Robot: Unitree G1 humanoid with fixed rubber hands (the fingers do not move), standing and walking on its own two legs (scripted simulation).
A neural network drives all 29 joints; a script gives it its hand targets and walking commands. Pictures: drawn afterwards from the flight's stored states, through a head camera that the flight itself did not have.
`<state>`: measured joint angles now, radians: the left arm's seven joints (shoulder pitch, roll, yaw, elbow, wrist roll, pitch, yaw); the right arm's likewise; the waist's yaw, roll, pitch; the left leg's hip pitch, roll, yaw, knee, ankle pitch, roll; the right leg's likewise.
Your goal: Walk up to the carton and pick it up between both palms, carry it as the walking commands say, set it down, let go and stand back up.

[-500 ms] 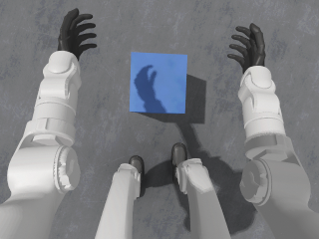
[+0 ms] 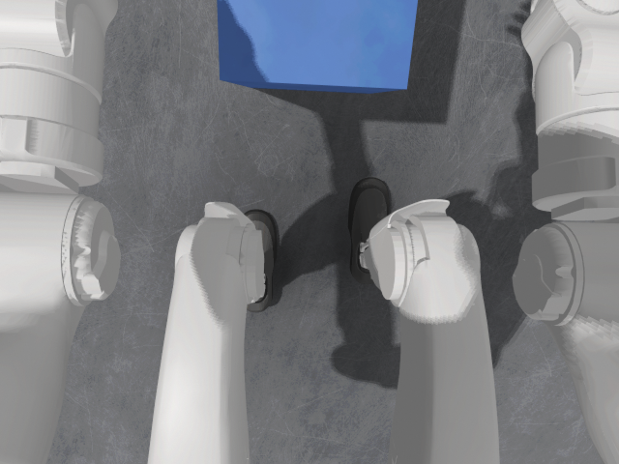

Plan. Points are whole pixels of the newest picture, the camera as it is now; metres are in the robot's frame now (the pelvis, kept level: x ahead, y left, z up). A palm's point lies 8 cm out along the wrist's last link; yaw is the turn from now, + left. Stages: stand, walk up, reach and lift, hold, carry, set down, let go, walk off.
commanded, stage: reach and lift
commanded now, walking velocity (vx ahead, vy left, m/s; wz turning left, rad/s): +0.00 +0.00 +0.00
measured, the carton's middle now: (315, 0) +0.55 -0.01 -0.37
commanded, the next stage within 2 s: none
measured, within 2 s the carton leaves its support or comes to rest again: neither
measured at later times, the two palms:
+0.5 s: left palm out of the picture +0.56 +0.18 -0.28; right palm out of the picture +0.54 -0.19 -0.29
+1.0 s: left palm out of the picture +0.56 +0.17 -0.31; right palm out of the picture +0.55 -0.20 -0.30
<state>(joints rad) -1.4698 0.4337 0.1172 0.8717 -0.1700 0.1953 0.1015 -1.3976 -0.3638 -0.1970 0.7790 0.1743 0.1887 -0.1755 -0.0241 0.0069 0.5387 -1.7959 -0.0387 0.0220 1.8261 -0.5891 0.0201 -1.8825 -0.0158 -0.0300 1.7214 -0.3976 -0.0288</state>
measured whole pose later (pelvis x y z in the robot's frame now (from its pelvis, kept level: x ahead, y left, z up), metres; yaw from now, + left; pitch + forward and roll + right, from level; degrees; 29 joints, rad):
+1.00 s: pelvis +0.00 +0.00 -0.13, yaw +0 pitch +31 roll -1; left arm -1.55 0.42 -0.05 1.14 -0.29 0.08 0.11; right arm -1.56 -0.41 -0.10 1.21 0.29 0.04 -0.14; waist -0.03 0.00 0.52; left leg -2.14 -0.04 0.04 2.28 -0.68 0.04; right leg -2.24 -0.04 -0.04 2.15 -0.45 -0.03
